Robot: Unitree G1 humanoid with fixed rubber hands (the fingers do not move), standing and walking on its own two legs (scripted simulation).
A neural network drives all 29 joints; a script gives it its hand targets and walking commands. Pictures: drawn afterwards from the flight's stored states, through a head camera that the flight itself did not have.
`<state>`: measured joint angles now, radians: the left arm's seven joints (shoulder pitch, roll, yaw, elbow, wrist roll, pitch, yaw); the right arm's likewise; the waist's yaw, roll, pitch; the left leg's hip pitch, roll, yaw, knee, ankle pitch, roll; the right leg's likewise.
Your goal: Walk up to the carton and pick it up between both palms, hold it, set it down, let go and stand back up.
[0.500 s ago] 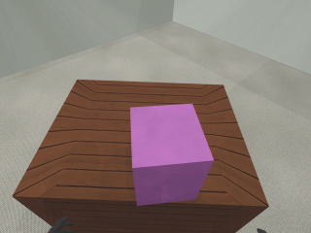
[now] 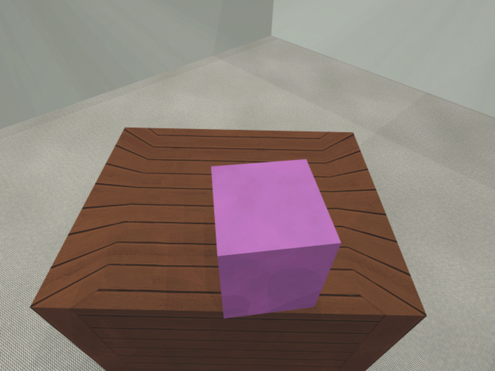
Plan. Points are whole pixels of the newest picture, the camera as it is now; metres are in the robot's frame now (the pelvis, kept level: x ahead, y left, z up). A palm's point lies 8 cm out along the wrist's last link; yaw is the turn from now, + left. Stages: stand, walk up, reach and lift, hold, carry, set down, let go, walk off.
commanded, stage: stand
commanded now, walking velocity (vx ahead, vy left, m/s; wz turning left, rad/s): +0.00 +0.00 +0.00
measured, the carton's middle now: (264, 239) +0.40 -0.02 -0.06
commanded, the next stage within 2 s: none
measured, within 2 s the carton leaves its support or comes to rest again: neither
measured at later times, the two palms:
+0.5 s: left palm out of the picture +0.05 +0.31 -0.12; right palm out of the picture +0.06 -0.29 -0.11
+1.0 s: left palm out of the picture +0.07 +0.31 -0.12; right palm out of the picture +0.08 -0.29 -0.11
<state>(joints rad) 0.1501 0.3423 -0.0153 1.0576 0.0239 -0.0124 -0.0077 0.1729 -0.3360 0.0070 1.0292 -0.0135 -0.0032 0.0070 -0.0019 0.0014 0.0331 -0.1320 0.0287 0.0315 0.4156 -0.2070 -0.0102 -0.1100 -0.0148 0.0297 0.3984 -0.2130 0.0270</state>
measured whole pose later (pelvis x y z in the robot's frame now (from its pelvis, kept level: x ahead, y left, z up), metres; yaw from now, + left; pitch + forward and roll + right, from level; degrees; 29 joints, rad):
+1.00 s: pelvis +0.00 +0.01 +0.00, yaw +0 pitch -3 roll +0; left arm 0.13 0.35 -0.01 1.11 0.02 -0.01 0.00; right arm 0.11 -0.36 -0.01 1.10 -0.01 -0.01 0.01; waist 0.00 0.00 0.05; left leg -0.14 0.00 0.02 0.39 -0.19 0.01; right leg -0.11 -0.04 0.04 0.37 -0.20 0.05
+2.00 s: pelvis +0.02 +0.00 +0.00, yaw +1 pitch -3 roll +0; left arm 0.11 0.35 0.00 1.13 0.02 -0.01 0.00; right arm 0.10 -0.35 -0.01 1.10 -0.01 0.00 0.00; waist 0.00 0.01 0.06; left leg -0.11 0.01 0.01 0.36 -0.20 -0.01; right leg -0.08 -0.03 0.03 0.34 -0.21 0.04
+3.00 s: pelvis +0.02 +0.00 +0.00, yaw +1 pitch -3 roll +0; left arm 0.11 0.34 0.00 1.13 0.01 -0.01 0.00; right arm 0.10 -0.36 -0.02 1.11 -0.01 0.00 0.00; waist 0.00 0.01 0.06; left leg -0.10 0.02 0.01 0.35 -0.19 -0.01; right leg -0.08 -0.03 0.03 0.34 -0.21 0.04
